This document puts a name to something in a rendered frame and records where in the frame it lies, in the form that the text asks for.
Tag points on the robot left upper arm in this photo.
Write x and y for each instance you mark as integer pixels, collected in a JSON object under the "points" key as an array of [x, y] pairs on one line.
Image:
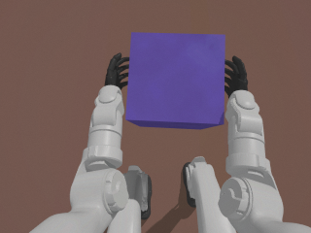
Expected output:
{"points": [[95, 197]]}

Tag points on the left robot shin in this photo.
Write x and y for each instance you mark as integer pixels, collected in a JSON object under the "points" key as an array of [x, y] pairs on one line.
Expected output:
{"points": [[144, 204]]}

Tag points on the robot right forearm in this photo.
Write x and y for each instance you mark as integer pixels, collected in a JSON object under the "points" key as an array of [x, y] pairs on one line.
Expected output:
{"points": [[245, 138]]}

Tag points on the robot right upper arm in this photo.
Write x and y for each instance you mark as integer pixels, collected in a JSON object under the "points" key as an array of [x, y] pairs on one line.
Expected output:
{"points": [[254, 207]]}

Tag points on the robot right hand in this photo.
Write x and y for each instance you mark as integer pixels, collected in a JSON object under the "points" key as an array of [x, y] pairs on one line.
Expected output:
{"points": [[238, 76]]}

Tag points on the right robot shin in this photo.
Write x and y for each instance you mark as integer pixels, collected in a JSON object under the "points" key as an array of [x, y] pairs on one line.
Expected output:
{"points": [[199, 159]]}

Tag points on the robot left forearm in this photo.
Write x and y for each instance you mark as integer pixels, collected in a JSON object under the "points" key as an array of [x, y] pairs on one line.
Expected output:
{"points": [[103, 149]]}

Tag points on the robot shin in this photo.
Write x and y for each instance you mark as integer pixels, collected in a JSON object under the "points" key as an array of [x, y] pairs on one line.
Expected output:
{"points": [[199, 159], [144, 204]]}

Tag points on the robot left hand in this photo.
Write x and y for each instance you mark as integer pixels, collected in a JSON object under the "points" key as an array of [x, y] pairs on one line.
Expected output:
{"points": [[114, 76]]}

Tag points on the carton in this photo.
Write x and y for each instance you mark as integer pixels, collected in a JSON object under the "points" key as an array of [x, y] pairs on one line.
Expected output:
{"points": [[176, 80]]}

